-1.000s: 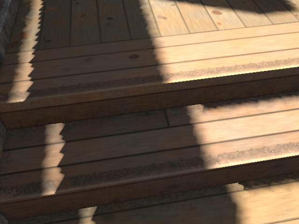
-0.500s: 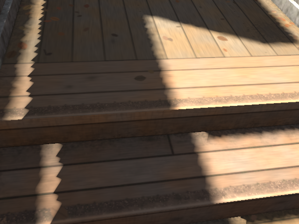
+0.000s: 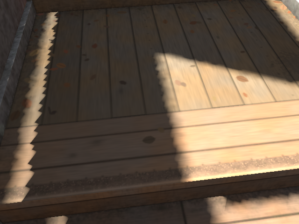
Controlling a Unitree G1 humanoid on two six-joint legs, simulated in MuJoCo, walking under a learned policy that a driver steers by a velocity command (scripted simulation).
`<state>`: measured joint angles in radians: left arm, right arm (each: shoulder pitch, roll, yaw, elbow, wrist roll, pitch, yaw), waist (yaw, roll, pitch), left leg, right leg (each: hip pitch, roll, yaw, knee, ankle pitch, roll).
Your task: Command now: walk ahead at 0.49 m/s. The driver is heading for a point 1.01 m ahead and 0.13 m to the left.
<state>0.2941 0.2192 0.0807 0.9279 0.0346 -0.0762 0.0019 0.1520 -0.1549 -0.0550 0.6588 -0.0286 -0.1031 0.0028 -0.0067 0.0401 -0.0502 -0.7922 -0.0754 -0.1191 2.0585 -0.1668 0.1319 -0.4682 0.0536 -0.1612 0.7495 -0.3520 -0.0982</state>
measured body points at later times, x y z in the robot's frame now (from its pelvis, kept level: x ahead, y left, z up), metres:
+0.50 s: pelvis +0.27 +0.03 +0.14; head +0.26 +0.03 +0.59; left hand +0.40 +0.26 +0.04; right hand +0.31 -0.22 +0.00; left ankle +0.29 +0.09 -0.55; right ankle +0.23 -0.11 -0.33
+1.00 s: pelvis +0.57 -0.04 +0.25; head +0.59 -0.02 +0.70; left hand +0.72 +0.19 +0.14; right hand +0.61 -0.29 +0.13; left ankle +0.43 +0.10 -0.30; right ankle +0.66 -0.11 -0.40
